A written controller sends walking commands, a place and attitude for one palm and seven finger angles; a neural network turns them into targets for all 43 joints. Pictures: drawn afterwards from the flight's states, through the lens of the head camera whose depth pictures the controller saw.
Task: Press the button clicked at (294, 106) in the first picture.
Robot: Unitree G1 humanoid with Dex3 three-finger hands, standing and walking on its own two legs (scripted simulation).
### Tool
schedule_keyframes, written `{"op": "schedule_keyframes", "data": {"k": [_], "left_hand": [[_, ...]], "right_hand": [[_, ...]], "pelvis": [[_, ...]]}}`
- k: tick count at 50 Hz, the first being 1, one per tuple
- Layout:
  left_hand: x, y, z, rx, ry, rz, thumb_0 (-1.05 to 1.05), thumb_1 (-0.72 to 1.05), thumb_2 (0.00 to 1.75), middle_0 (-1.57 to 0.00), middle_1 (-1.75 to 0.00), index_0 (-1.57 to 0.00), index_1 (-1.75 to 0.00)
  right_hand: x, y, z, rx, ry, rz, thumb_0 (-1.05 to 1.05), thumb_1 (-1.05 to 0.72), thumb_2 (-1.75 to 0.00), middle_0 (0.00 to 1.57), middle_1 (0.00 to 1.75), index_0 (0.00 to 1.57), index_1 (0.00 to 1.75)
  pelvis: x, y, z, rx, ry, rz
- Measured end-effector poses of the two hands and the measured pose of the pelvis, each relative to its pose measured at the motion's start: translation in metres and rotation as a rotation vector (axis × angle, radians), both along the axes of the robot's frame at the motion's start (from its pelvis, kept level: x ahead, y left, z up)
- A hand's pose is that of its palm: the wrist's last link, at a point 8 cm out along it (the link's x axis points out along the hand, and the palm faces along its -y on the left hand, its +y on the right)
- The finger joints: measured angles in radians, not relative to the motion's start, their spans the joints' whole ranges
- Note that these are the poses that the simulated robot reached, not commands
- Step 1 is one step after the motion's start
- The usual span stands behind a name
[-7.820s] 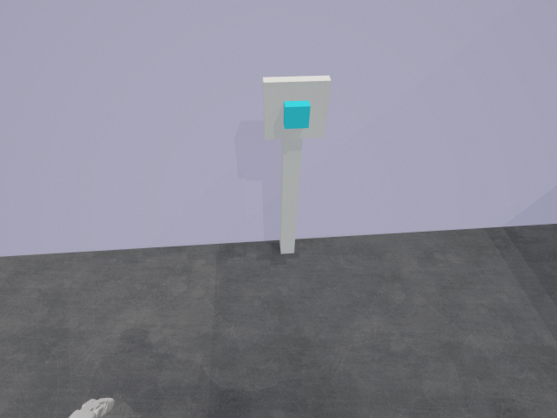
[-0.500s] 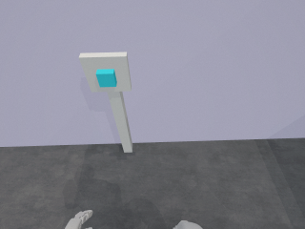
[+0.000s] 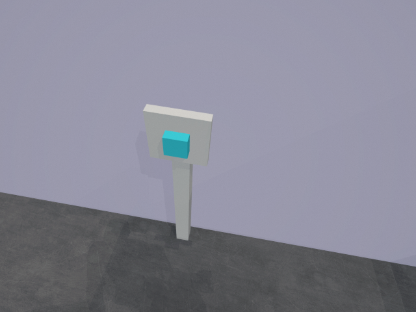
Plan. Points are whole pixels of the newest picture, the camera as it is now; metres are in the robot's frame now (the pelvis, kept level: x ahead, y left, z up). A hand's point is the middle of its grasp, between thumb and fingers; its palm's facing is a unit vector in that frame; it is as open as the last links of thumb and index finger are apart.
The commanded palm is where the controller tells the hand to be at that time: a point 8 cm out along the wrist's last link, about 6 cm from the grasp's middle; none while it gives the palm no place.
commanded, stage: come to a stop and stand still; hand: left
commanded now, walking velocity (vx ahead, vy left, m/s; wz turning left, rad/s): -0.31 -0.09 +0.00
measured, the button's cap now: (176, 143) +0.53 +0.15 -0.03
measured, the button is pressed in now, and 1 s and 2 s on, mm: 0 0 0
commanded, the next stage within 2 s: look again from close up in 1.80 s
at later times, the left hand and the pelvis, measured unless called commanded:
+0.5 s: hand out of the picture +0.01 +0.14 -0.17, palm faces -0.01 -0.97 -0.26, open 7.4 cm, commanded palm none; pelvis -0.03 -0.05 -0.01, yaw -1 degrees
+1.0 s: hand out of the picture -0.01 +0.12 -0.16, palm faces +0.00 -0.97 -0.23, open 7.3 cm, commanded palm none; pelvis -0.04 -0.06 +0.00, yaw -1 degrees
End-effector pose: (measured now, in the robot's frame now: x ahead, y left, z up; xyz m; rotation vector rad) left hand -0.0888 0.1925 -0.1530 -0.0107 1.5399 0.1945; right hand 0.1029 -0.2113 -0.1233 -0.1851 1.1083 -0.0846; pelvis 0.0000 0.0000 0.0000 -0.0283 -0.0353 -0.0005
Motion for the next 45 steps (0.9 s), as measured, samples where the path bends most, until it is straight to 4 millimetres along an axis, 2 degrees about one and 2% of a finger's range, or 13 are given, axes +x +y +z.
{"op": "schedule_keyframes", "data": {"k": [4,8,12,15,18,23,28,34,39,42,45], "left_hand": [[0.014,0.002,0.002,-0.014,0.041,-0.026,0.01,0.91,0.90,-0.20,-0.30,-0.20,-0.30],[0.042,0.011,0.005,0.005,0.006,-0.068,0.01,0.90,0.90,-0.20,-0.30,-0.20,-0.30],[0.072,0.023,0.007,0.058,-0.076,-0.082,0.01,0.90,0.90,-0.20,-0.30,-0.20,-0.30],[0.089,0.028,0.012,0.101,-0.140,-0.091,0.01,0.91,0.90,-0.20,-0.30,-0.20,-0.30],[0.100,0.025,0.017,0.138,-0.192,-0.108,0.01,0.91,0.90,-0.19,-0.30,-0.20,-0.30],[0.099,0.007,0.012,0.174,-0.252,-0.189,0.00,0.91,0.90,-0.19,-0.30,-0.20,-0.30],[0.097,-0.005,0.014,0.148,-0.305,-0.177,0.01,0.90,0.90,-0.20,-0.30,-0.20,-0.30],[0.100,0.004,0.007,0.138,-0.316,-0.160,0.01,0.90,0.90,-0.20,-0.30,-0.21,-0.30],[0.101,0.003,0.020,0.139,-0.300,-0.191,0.01,0.90,0.90,-0.20,-0.30,-0.20,-0.30],[0.098,-0.004,0.026,0.136,-0.293,-0.192,0.01,0.90,0.90,-0.20,-0.30,-0.20,-0.30],[0.092,-0.013,0.024,0.142,-0.280,-0.190,0.01,0.91,0.90,-0.20,-0.30,-0.20,-0.30]], "right_hand": [[0.005,0.018,0.001,0.008,0.008,-0.028,-0.01,-0.92,-0.90,0.20,0.30,0.20,0.30],[0.007,0.014,0.005,-0.001,-0.007,-0.083,-0.04,-0.95,-0.90,0.20,0.30,0.21,0.30],[-0.004,-0.005,0.005,-0.024,0.018,-0.094,-0.05,-0.96,-0.90,0.20,0.30,0.21,0.30],[-0.021,-0.025,0.003,-0.036,0.054,-0.098,-0.04,-0.95,-0.90,0.20,0.30,0.21,0.30],[-0.041,-0.045,-0.002,-0.031,0.085,-0.112,-0.03,-0.94,-0.90,0.20,0.30,0.21,0.30],[-0.073,-0.080,-0.021,-0.019,0.097,-0.124,-0.01,-0.92,-0.90,0.20,0.30,0.20,0.30],[-0.107,-0.089,-0.021,-0.019,0.137,-0.127,0.00,-0.92,-0.90,0.20,0.30,0.20,0.30],[-0.145,-0.078,-0.017,-0.034,0.183,-0.132,0.00,-0.92,-0.90,0.20,0.30,0.20,0.30],[-0.179,-0.060,-0.018,0.007,0.254,-0.162,0.00,-0.91,-0.90,0.20,0.30,0.20,0.30],[-0.187,-0.051,-0.020,0.041,0.289,-0.154,0.00,-0.91,-0.90,0.20,0.30,0.20,0.30],[-0.186,-0.046,-0.027,0.074,0.298,-0.150,0.00,-0.91,-0.90,0.20,0.30,0.20,0.30]], "pelvis": [[0.011,0.008,0.004,0.014,-0.018,-0.030],[0.010,0.010,0.008,0.016,-0.024,-0.031],[0.001,0.002,0.009,0.013,-0.018,-0.019],[-0.006,-0.009,0.008,0.013,-0.012,-0.017],[-0.012,-0.023,0.007,0.018,-0.009,-0.018],[-0.026,-0.044,-0.008,0.022,-0.024,-0.031],[-0.030,-0.047,-0.008,0.000,-0.035,0.003],[-0.036,-0.044,-0.009,0.020,-0.028,0.002],[-0.039,-0.042,0.000,0.030,-0.005,-0.014],[-0.040,-0.044,0.003,0.041,0.007,-0.021],[-0.040,-0.050,0.000,0.059,0.016,-0.027]]}}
